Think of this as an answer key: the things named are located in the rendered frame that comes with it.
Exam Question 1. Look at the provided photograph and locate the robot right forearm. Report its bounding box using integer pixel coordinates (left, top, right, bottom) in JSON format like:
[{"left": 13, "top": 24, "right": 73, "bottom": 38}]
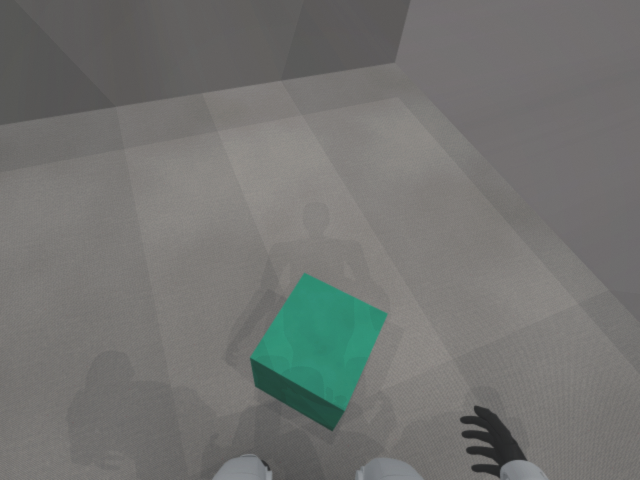
[{"left": 500, "top": 460, "right": 549, "bottom": 480}]

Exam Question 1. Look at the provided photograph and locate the left robot shin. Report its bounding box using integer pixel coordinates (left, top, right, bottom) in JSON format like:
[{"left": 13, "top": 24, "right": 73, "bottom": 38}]
[{"left": 240, "top": 454, "right": 264, "bottom": 465}]

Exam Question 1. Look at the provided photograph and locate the right robot hand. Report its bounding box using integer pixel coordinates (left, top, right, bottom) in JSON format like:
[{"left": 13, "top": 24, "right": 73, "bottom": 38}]
[{"left": 460, "top": 406, "right": 527, "bottom": 478}]

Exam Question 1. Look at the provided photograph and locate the robot left thigh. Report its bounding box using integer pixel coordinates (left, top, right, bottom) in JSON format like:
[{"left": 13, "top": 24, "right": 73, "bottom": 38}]
[{"left": 212, "top": 457, "right": 272, "bottom": 480}]

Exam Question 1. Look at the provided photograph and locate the carton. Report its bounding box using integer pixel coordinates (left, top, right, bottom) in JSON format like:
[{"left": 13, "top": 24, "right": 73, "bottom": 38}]
[{"left": 250, "top": 273, "right": 388, "bottom": 431}]

